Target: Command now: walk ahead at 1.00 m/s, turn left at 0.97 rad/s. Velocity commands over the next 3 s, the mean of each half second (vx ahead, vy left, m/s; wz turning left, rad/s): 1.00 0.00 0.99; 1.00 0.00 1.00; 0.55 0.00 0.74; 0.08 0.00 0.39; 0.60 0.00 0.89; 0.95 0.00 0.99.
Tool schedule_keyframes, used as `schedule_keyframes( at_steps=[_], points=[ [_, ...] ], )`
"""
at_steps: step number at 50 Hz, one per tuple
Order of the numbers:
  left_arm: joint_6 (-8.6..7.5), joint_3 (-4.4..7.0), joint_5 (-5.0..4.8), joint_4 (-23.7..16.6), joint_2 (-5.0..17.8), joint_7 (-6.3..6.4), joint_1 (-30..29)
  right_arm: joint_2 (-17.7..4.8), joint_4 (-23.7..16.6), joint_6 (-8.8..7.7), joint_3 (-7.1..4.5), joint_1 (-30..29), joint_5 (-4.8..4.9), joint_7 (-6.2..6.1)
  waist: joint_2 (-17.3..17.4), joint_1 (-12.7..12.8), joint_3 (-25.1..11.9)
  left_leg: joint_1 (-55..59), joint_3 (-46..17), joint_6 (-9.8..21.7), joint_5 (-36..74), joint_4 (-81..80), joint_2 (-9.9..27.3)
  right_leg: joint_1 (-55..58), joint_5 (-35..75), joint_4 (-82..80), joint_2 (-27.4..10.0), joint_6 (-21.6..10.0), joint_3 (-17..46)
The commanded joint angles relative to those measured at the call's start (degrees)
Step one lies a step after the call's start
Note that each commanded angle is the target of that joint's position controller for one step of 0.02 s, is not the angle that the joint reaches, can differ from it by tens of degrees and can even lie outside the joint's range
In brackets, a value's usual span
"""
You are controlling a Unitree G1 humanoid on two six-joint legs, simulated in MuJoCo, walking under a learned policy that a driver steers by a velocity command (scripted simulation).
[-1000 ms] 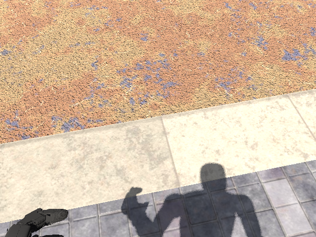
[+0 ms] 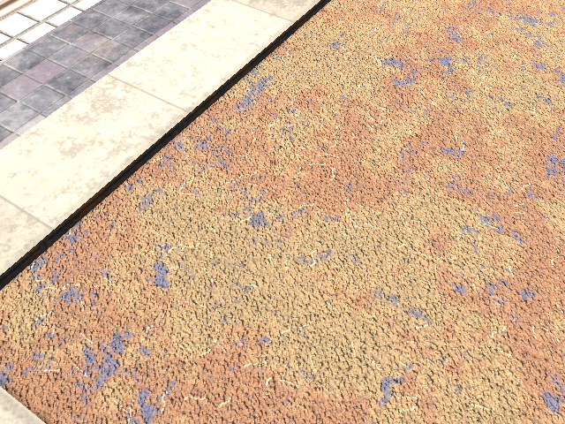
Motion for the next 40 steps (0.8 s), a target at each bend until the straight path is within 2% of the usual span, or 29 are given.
schedule_keyframes(
  at_steps=[1,3,4,7,9,11,13,15,16,17,18,19,20,21,22,23,25,27,28,30,32,33,34,35,36,37,38,39,40],
  points=[
    [0.05,2.20,0.66,1.85,5.91,-0.18,9.74,-0.54,-10.22,-1.22,0.21,-11.44,0.50,0.55,-6.10,5.78,-1.13,-22.96,-0.37,2.02,1.50,-0.59,7.00,20.40,-10.98,-19.59,-16.38,-12.98,21.32],
    [-0.10,0.82,-0.76,4.40,2.01,-0.95,9.85,1.88,-11.74,-0.46,0.73,-13.24,1.40,1.11,-5.66,4.11,0.08,-25.93,-0.26,3.48,2.76,-2.53,9.39,19.13,-6.62,-20.35,-16.31,-13.20,16.97],
    [-0.12,0.76,-1.07,5.00,2.19,-0.91,9.67,2.47,-12.54,-0.55,1.02,-13.90,1.36,1.52,-4.76,3.55,1.10,-27.33,-0.13,3.62,5.38,-4.13,10.11,18.13,-5.50,-21.44,-16.39,-13.49,15.24],
    [-0.84,1.09,-0.16,5.34,5.28,-0.10,7.30,1.04,-12.21,-2.28,0.73,-14.24,0.96,2.84,-3.36,1.91,5.43,-28.15,-1.12,3.48,21.22,-12.53,9.64,13.53,3.24,-24.78,-15.31,-12.59,7.90],
    [-0.97,0.96,0.31,7.02,5.47,0.61,9.51,-0.37,-12.88,-3.76,0.39,-19.46,-0.16,3.86,-0.90,4.01,8.07,-25.69,3.64,2.54,31.37,-21.97,6.94,11.88,9.63,-26.12,-12.99,-10.61,1.23],
    [-0.84,1.05,0.38,9.29,6.85,1.03,14.38,0.64,-14.02,-4.68,0.59,-23.74,-0.46,5.16,0.86,5.51,8.19,-19.20,8.29,3.07,36.63,-29.57,4.10,11.55,16.58,-26.02,-11.96,-7.64,-3.59],
    [-0.64,1.27,0.29,9.95,8.98,1.96,16.79,-0.69,-13.51,-5.33,-0.27,-23.31,-0.69,5.95,-1.08,4.43,4.44,-7.04,13.67,3.70,39.02,-35.04,-1.27,11.25,36.31,-19.93,-10.54,-4.58,-8.44],
    [-0.33,1.41,0.51,10.20,10.49,3.49,18.61,-4.29,-11.65,-4.89,-2.49,-15.21,-1.40,5.74,-5.32,-1.33,-2.29,9.39,18.25,4.10,33.62,-34.37,-7.94,8.96,59.46,-2.33,-10.56,-2.61,-10.67],
    [-0.41,2.03,-0.20,8.58,13.04,4.05,13.89,-5.83,-8.35,-4.31,-3.94,-1.67,-1.36,5.12,-6.82,-9.91,-6.29,26.51,14.03,7.30,30.55,-33.63,-6.17,-3.10,67.97,15.05,-11.89,-1.22,-10.06],
    [-1.31,2.04,-0.48,5.95,12.79,3.93,6.12,-7.53,-3.15,-3.79,-4.91,15.83,-0.48,3.84,1.61,-19.00,-8.68,43.59,3.92,13.11,39.11,-40.33,1.45,-18.48,25.10,43.73,-6.00,0.55,-10.67],
    [-2.77,-0.14,1.24,1.44,5.71,3.88,6.90,-9.57,-3.21,-3.30,-3.90,16.28,-0.84,2.68,12.15,-13.19,-15.11,51.00,-14.57,17.02,41.73,-36.79,10.83,-27.95,-27.47,62.78,-0.74,-1.88,-5.65],
    [-3.80,-1.48,0.51,0.29,5.03,2.79,14.67,-11.23,-6.17,-2.60,-4.07,13.57,-1.13,1.76,5.09,-8.64,-27.30,55.36,-33.71,27.15,26.21,-39.19,19.62,-33.38,-32.45,67.38,-3.15,-2.79,6.42],
    [-4.67,-1.20,-3.05,-3.03,8.14,1.54,10.89,-11.18,-6.66,-2.52,-4.70,11.33,-2.18,0.70,3.38,-8.05,-27.81,52.16,-48.00,28.95,-10.16,-53.21,21.86,-38.85,-24.86,60.70,-3.91,-4.44,9.54],
    [-4.51,-0.82,-2.99,-2.45,9.15,1.42,7.51,-8.29,-7.65,-3.00,-4.11,4.02,-2.35,0.48,-4.11,-3.93,-15.55,35.09,-47.74,24.20,-16.94,-58.93,19.17,-37.10,-20.32,52.50,-6.28,-6.54,8.17],
    [-3.33,-0.23,-1.39,-1.01,9.35,1.78,7.89,-6.20,-8.98,-3.63,-3.17,-2.53,-2.67,0.57,-8.55,0.60,-9.57,20.05,-45.44,21.27,-13.94,-60.43,16.82,-30.71,-17.96,48.49,-7.60,-6.43,8.50],
    [-1.63,-0.24,-0.41,0.39,8.58,2.13,9.44,-4.66,-9.33,-4.13,-2.47,-5.48,-2.74,0.81,-10.03,3.82,-4.56,7.41,-41.38,20.27,-11.06,-61.30,13.55,-25.48,-18.78,45.18,-8.32,-5.35,8.76],
    [0.01,-0.29,0.61,-0.39,6.93,2.43,9.67,-2.53,-8.82,-4.47,-1.85,-10.86,-1.67,0.00,-7.71,7.82,3.11,-13.83,-31.54,17.38,-6.90,-61.30,9.10,-17.47,-18.08,34.45,-10.73,-3.24,7.96],
    [-0.41,-1.24,2.42,-2.63,4.06,1.64,5.98,-4.45,-7.77,-4.36,-2.81,-11.14,0.11,-1.45,-6.41,7.00,1.74,-27.21,-16.19,13.52,1.17,-59.14,1.08,-0.06,-1.53,19.87,-9.76,-2.99,2.63],
    [-0.63,-1.40,2.35,-3.12,2.80,0.96,3.31,-5.07,-6.81,-4.15,-3.29,-8.57,0.55,-2.06,-6.80,5.08,0.21,-30.80,-12.98,12.36,0.50,-56.82,-0.58,8.23,7.59,15.65,-8.03,-2.27,0.45],
    [-0.24,-0.93,-0.15,-4.16,2.79,0.74,0.68,-5.17,-5.40,-3.71,-3.51,-3.87,0.74,-1.98,-4.60,2.29,-1.93,-25.02,-14.15,10.89,-4.35,-53.75,0.11,11.12,10.85,10.15,-5.80,-0.93,0.79],
    [0.22,0.04,-2.17,-4.94,4.45,1.29,-0.47,-3.55,-4.22,-3.00,-3.24,-0.28,0.95,-1.55,0.05,1.61,-1.44,-14.64,-17.71,9.23,-7.50,-49.30,1.06,9.06,2.39,4.61,-5.14,-0.82,2.37],
    [0.20,1.02,-2.63,-4.17,5.80,1.51,2.70,-2.30,-4.02,-2.63,-2.90,0.44,0.67,-1.24,1.49,3.53,-2.30,-11.61,-18.50,7.93,-7.63,-44.55,1.24,11.45,-1.97,3.59,-4.84,-1.48,2.06],
    [-0.06,2.57,-2.74,-2.44,8.13,1.59,10.80,-0.51,-4.31,-2.66,-2.15,0.05,0.19,-0.60,1.13,8.38,-5.72,-11.42,-17.43,5.57,-3.84,-34.23,-0.17,19.38,-4.61,3.53,-5.03,-2.71,1.46],
    [-0.43,3.72,-1.87,-0.57,11.61,1.65,21.82,5.40,-5.30,-2.81,-0.22,0.63,-0.74,0.30,-7.35,12.80,-14.01,-17.39,-11.92,2.11,-4.62,-11.77,-3.67,34.40,-15.07,3.95,-13.26,-4.94,10.68],
    [-0.59,3.90,1.46,-0.94,18.08,0.85,23.29,9.20,-9.18,-3.63,0.92,8.63,2.01,0.23,-33.86,5.84,-19.61,-31.02,-7.30,0.42,-11.78,10.96,-6.12,40.67,-32.49,-14.43,-28.79,-13.70,49.30],
    [-0.22,3.64,1.08,-2.50,14.97,0.37,18.29,3.74,-8.94,-3.27,0.59,6.28,3.55,0.02,-26.52,5.53,-14.41,-38.65,-4.52,-0.35,-3.24,16.88,0.22,35.56,-53.14,-20.17,-29.39,-15.56,57.53],
    [0.52,2.82,0.39,-2.58,11.43,0.83,14.45,1.21,-9.23,-2.54,0.04,-0.43,2.57,0.05,-18.68,6.67,-5.92,-40.89,-1.39,-0.98,1.58,19.22,2.70,28.99,-47.56,-19.13,-27.06,-14.29,46.31],
    [1.30,2.32,0.91,-1.42,9.90,1.17,13.12,0.98,-9.60,-1.97,-0.16,-3.79,1.20,0.22,-11.29,6.48,-2.37,-39.23,0.57,-1.06,3.98,18.53,5.41,23.19,-35.35,-16.74,-24.37,-13.33,34.32],
    [1.61,1.63,1.35,-0.47,8.05,1.43,11.84,0.80,-10.29,-1.52,-0.50,-5.72,0.23,0.52,-8.89,5.47,-0.52,-36.56,0.76,-0.86,5.65,15.89,7.16,18.15,-27.13,-15.99,-21.61,-12.76,25.78]
  ],
)
Next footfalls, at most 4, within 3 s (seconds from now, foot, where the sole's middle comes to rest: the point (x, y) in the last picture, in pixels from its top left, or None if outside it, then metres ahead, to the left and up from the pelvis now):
0.34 left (250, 415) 0.50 0.11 -0.80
0.70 right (295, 273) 0.90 -0.01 -0.80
1.16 left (128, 270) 0.91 0.47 -0.80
1.54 right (73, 196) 1.14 0.67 -0.76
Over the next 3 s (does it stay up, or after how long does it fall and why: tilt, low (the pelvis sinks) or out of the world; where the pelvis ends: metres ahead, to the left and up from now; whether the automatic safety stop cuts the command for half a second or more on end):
stays up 0.62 0.98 -0.02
